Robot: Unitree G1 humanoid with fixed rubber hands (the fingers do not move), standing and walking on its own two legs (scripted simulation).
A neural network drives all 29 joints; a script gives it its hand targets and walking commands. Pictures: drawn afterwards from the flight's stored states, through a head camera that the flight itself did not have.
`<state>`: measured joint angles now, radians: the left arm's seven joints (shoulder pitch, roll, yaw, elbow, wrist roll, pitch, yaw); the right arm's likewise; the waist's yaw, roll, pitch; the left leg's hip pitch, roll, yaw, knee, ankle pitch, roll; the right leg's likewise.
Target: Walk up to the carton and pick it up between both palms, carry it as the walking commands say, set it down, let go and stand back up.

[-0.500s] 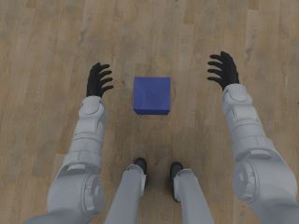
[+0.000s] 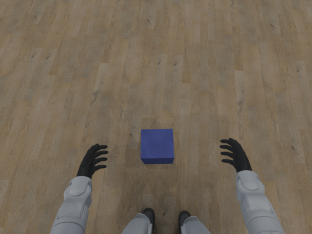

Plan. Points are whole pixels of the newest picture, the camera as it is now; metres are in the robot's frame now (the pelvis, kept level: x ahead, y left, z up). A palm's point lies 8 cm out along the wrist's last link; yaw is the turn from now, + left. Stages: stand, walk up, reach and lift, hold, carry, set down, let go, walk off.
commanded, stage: let go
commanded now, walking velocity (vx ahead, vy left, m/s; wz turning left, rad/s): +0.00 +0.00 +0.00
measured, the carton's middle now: (157, 147) +0.47 +0.05 -0.64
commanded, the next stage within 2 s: stand in 0.80 s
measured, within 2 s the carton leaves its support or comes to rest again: neither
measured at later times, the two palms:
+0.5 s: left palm (63, 209) +0.19 +0.23 -0.03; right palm (283, 210) +0.20 -0.24 -0.03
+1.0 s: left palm (46, 224) +0.15 +0.27 -0.05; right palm out of the picture +0.16 -0.28 -0.05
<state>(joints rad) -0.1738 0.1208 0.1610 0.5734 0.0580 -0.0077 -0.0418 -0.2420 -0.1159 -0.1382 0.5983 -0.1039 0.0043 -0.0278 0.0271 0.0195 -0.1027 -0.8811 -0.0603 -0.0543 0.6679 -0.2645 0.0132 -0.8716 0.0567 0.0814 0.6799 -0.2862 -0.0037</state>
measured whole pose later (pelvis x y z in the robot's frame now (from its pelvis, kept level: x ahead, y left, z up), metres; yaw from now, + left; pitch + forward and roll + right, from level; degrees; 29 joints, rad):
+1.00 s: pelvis +0.02 -0.01 +0.03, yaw +1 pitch -1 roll +0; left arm 0.20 0.31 0.06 0.63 0.04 0.05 0.02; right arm 0.21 -0.31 -0.04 0.68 -0.05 0.03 -0.02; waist 0.01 -0.02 0.02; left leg -0.19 -0.05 -0.08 0.51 -0.29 0.01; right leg -0.17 0.06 0.07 0.49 -0.30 -0.02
